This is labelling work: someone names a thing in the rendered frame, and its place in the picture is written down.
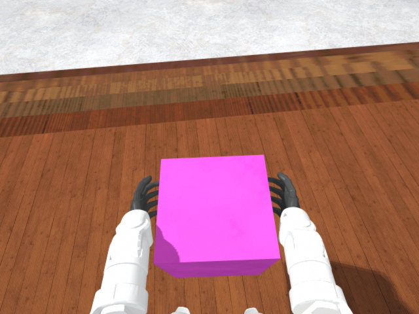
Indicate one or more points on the left robot forearm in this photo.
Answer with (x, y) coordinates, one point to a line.
(123, 289)

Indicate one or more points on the right robot hand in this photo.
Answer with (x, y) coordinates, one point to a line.
(287, 193)

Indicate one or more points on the right robot forearm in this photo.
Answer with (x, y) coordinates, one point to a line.
(313, 287)

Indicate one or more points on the left robot hand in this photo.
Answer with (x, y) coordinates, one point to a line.
(141, 197)

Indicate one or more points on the carton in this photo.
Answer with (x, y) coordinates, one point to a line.
(215, 217)

